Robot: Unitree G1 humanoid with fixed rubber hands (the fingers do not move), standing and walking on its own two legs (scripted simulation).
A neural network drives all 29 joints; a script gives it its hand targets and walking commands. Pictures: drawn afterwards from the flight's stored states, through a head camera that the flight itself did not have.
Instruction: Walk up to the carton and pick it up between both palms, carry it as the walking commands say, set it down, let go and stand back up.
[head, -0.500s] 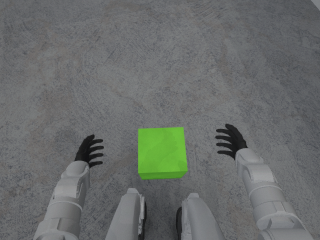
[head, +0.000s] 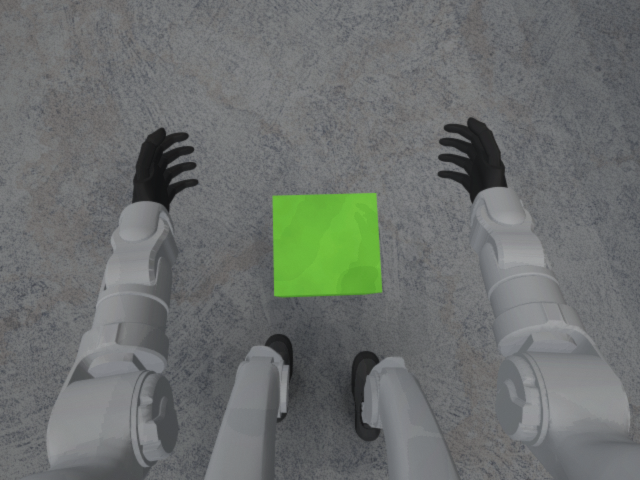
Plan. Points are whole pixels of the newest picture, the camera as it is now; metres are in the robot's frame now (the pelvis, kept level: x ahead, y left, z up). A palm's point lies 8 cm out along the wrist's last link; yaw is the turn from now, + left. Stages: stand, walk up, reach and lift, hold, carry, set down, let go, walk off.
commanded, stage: reach and lift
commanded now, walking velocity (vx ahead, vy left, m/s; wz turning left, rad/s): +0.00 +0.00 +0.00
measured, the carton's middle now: (324, 251) +0.43 +0.01 -0.53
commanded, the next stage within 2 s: none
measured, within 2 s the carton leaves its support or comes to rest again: neither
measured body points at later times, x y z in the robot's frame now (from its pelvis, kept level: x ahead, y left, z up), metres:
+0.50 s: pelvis -0.02 +0.01 -0.10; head +0.29 +0.02 +0.23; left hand +0.43 +0.23 -0.24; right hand +0.47 -0.18 -0.24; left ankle +0.09 +0.11 -0.62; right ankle +0.06 -0.11 -0.62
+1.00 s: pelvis -0.04 -0.01 -0.23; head +0.29 +0.00 +0.08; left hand +0.43 +0.23 -0.38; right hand +0.47 -0.15 -0.39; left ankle +0.09 +0.11 -0.62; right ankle +0.06 -0.12 -0.62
